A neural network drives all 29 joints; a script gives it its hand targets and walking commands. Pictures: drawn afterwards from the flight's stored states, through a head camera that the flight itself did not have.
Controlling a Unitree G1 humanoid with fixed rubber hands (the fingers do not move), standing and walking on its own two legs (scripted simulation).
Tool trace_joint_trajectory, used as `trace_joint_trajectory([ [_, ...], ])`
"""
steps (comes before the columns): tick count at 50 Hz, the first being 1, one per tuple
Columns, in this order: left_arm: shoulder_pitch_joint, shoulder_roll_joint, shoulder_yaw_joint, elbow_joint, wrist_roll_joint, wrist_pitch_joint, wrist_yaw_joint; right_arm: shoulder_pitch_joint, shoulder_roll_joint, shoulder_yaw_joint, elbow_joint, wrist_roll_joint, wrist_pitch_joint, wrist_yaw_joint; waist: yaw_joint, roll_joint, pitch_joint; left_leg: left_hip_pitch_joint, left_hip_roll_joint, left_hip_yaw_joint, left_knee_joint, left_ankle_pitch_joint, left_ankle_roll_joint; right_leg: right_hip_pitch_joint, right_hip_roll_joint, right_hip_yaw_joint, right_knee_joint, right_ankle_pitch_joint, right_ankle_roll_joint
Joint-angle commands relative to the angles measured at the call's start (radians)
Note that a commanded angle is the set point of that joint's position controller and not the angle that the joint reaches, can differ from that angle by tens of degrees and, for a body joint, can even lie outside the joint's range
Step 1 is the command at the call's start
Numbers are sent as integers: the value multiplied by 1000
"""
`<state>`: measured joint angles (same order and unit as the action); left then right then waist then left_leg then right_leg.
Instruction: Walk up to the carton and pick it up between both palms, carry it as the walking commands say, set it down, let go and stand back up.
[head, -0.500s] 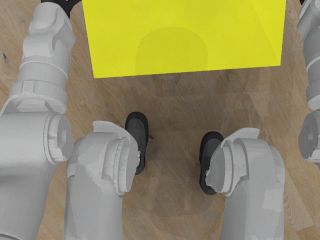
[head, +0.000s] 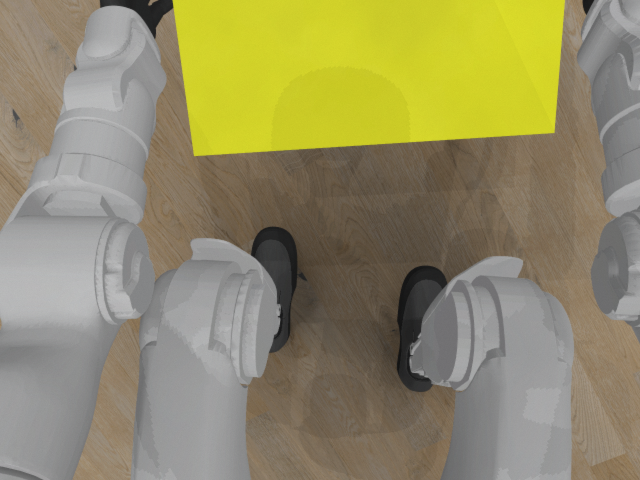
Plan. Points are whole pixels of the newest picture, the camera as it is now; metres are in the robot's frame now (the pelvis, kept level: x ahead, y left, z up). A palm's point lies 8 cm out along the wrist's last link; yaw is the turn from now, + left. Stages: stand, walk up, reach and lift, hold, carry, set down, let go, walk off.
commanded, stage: reach and lift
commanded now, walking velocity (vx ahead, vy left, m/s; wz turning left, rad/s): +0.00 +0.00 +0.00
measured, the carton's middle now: (357, 30) +0.53 +0.02 -0.24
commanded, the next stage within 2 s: none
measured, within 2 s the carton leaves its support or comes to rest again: leaves its support in 0.98 s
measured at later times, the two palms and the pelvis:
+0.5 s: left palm (150, 5) +0.53 +0.21 -0.17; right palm out of the picture +0.56 -0.17 -0.17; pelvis +0.00 +0.00 +0.01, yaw +0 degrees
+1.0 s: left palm (146, 0) +0.53 +0.21 -0.16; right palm out of the picture +0.56 -0.17 -0.16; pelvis +0.00 +0.00 -0.01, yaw -1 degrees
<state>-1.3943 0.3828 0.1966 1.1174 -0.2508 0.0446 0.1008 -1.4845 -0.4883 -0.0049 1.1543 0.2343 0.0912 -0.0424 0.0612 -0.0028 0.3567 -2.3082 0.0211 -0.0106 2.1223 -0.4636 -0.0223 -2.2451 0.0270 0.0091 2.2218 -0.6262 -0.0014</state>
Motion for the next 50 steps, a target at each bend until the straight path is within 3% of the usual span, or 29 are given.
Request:
trace_joint_trajectory([
  [1, -236, 117, 0, -90, -3, -18, 6, -270, -107, -4, -88, 4, -21, -5, 24, -43, -1195, 754, -10, 42, -76, 299, -4, 426, -21, -10, -228, 245, 17],
  [11, -265, 48, -22, -73, 5, -26, 29, -302, -47, 29, -79, 5, -32, -27, 25, -52, -1220, 767, -26, 46, -82, 307, -4, 445, -5, -14, -231, 258, 19],
  [26, -372, -165, -144, -111, -52, -42, -3, -398, 183, 151, -124, 60, -41, -1, 25, -58, -1245, 766, -46, 54, -95, 330, -3, 498, 18, -12, -240, 305, 11],
  [32, -547, -505, -233, -149, -61, -23, -89, -525, 553, 214, -154, 57, -22, 83, 20, -58, -1254, 733, -62, 59, -86, 314, -6, 507, 36, -14, -227, 314, -2],
  [37, -621, -740, -223, -212, -16, 30, -175, -535, 816, 180, -174, 5, 17, 173, 26, -71, -1207, 683, -78, 84, -79, 276, -1, 475, 52, -35, -220, 294, -12],
  [43, -624, -820, -201, -273, 5, 78, -231, -521, 927, 171, -224, -11, 52, 226, 51, -99, -1196, 631, -83, 106, -68, 265, 7, 448, 58, -45, -213, 296, -11],
  [50, -617, -871, -221, -339, -3, 104, -253, -531, 964, 185, -329, -5, 69, 241, 58, -100, -1294, 651, -86, 116, -64, 303, 10, 492, 64, -52, -210, 343, -9],
])
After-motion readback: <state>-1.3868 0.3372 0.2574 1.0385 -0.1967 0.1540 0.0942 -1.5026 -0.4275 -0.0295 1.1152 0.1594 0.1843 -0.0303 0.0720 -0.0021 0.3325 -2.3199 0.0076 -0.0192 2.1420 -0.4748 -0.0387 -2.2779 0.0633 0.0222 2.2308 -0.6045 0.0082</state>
